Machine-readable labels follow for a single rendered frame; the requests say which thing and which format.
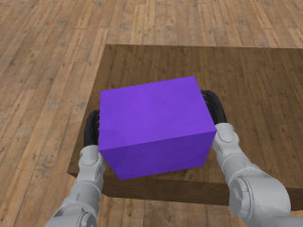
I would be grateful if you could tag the robot right upper arm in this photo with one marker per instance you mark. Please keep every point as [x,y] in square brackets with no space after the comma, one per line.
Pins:
[261,202]

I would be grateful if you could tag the carton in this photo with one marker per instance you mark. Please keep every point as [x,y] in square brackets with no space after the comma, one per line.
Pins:
[154,128]

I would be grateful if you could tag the left robot forearm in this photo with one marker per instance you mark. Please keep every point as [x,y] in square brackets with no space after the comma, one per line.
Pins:
[86,190]

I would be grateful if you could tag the robot left hand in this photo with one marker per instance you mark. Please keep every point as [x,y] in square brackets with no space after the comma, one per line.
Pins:
[91,132]

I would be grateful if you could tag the pedestal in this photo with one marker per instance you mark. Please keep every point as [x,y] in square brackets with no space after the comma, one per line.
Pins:
[261,91]

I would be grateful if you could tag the robot left upper arm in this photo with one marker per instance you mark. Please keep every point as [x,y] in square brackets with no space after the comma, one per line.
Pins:
[80,219]

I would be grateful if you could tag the right robot forearm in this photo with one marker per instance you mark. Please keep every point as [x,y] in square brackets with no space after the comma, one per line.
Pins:
[231,159]

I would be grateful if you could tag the robot right hand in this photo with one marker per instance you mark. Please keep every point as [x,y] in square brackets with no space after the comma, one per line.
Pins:
[215,107]

